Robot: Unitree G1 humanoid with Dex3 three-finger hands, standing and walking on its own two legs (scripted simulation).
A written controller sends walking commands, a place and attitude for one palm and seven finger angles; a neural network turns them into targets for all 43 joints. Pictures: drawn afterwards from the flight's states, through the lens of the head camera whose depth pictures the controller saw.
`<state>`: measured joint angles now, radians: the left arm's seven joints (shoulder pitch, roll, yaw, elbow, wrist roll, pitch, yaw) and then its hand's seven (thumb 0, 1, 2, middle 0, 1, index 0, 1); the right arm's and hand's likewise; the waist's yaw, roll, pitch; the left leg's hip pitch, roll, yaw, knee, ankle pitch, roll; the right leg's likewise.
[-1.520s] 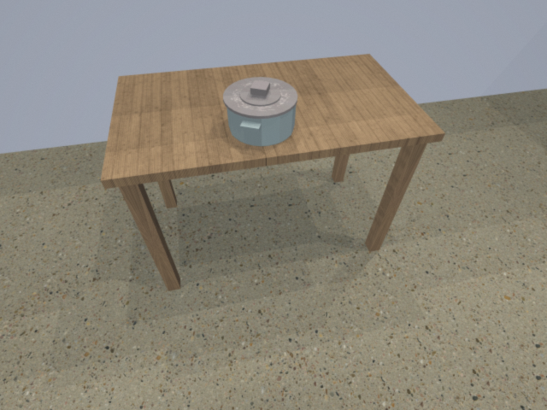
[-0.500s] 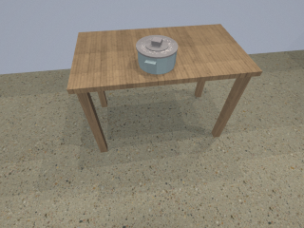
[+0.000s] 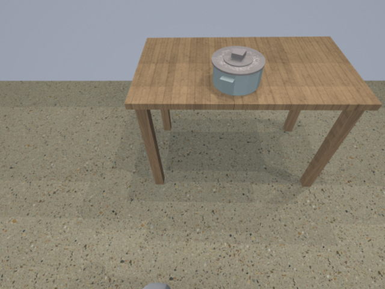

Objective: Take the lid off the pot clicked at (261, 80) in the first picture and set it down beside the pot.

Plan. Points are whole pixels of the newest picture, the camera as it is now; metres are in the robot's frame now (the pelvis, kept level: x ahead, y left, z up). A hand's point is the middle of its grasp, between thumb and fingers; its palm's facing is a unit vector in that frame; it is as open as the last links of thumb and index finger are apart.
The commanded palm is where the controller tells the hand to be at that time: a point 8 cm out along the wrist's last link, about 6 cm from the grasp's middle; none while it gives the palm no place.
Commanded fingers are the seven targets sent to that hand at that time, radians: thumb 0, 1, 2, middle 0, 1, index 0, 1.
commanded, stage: take the last steps up to it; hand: left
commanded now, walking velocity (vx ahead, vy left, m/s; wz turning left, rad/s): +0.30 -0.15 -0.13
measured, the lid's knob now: (238, 53) +0.92 -0.11 +0.01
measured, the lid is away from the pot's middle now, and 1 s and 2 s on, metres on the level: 0.00 0.00 0.00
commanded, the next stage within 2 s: come to a stop and stand still in 1.26 s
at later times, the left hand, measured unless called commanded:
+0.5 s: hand (140, 284) +0.16 +0.15 -0.17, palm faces -0.07 -0.98 -0.20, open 7.4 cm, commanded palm none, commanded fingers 0.00 0.90 0.90 -0.20 -0.30 -0.20 -0.30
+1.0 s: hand (189, 244) +0.27 +0.04 -0.20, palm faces -0.03 -0.99 -0.11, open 7.4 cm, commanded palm none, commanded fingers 0.00 0.90 0.90 -0.20 -0.30 -0.20 -0.30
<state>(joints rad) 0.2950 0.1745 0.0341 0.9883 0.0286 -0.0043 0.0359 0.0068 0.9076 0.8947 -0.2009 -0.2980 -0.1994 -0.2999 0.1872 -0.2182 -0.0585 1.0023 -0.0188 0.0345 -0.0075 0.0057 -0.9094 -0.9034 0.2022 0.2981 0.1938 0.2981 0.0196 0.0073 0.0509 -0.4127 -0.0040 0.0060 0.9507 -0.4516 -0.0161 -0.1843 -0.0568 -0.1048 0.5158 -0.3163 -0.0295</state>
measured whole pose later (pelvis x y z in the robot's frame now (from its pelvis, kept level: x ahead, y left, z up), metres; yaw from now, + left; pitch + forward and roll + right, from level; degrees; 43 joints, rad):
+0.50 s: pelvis +0.10 -0.05 -0.01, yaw -4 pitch +0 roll +1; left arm 0.23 0.22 0.07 1.00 0.02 0.02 -0.05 0.01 0.91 0.90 -0.20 -0.30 -0.19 -0.30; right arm 0.44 -0.16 -0.05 1.13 -0.04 -0.05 -0.02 0.01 -0.91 -0.90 0.21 0.30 0.20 0.30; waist -0.03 -0.02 0.07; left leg 0.02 0.12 0.14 0.36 -0.36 -0.10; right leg -0.55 -0.11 -0.06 0.74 -0.20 -0.01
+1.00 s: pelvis +0.26 -0.13 -0.01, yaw -5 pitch -1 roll -1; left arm 0.34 0.17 0.05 1.07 0.03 0.00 -0.01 0.01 0.92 0.89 -0.20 -0.30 -0.20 -0.30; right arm 0.22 -0.11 -0.04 0.98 -0.04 -0.07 -0.02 0.00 -0.92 -0.90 0.20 0.30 0.20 0.30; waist 0.00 -0.05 0.00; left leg -0.30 0.06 0.14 0.61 -0.29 0.05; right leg -0.29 0.03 -0.09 0.82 -0.41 -0.06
